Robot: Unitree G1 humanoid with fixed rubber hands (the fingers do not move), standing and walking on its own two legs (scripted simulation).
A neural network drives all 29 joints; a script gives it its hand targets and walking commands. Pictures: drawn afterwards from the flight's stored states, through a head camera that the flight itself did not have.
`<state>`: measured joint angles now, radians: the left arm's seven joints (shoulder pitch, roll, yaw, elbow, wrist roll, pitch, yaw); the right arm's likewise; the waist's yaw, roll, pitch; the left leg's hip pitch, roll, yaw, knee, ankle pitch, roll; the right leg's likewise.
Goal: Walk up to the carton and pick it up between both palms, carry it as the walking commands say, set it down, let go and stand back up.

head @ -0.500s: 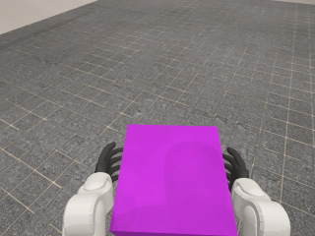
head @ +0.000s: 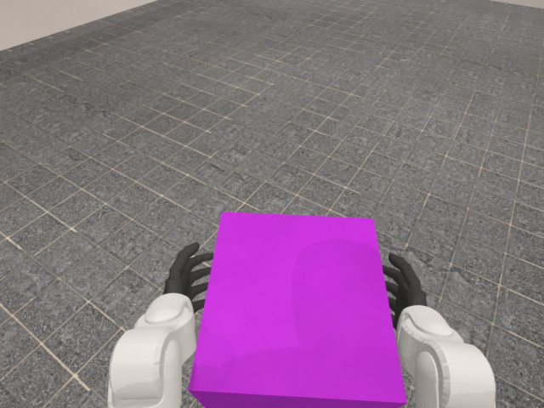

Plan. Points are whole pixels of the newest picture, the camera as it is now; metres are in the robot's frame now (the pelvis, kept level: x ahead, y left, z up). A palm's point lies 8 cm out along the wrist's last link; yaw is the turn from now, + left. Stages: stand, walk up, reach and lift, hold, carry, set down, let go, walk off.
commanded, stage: carry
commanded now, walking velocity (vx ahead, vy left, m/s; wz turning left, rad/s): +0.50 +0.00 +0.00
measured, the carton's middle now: (291, 328) +0.24 -0.01 +0.02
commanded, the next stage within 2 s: none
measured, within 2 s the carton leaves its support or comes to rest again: neither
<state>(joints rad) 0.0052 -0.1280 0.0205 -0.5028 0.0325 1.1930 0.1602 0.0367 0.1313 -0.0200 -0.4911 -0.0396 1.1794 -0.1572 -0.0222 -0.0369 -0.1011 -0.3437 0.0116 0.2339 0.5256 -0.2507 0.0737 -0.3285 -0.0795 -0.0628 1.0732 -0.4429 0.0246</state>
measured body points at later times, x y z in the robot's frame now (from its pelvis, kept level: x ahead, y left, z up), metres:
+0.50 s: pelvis +0.32 -0.02 +0.01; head +0.33 -0.01 +0.46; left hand +0.56 +0.14 +0.09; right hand +0.58 -0.15 +0.09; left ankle +0.36 +0.10 -0.71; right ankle +0.24 -0.12 -0.73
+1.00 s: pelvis +0.67 -0.01 +0.00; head +0.68 +0.00 +0.45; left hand +0.92 +0.13 +0.08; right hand +0.92 -0.16 +0.08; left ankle +0.48 +0.09 -0.66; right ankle +0.69 -0.10 -0.73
